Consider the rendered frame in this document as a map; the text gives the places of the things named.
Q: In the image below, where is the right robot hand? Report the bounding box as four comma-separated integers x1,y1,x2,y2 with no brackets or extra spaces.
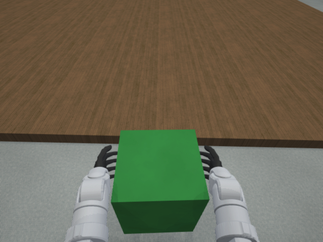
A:
200,145,222,180

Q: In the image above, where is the left robot hand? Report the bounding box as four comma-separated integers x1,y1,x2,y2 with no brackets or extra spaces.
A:
94,145,118,179

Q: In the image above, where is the left robot forearm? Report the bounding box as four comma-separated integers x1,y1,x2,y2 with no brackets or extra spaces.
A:
64,167,111,242

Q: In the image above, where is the carton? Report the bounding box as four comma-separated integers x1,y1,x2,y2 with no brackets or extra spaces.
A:
111,130,209,234

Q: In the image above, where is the right robot forearm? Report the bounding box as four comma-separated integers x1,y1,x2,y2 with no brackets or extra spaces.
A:
209,167,259,242

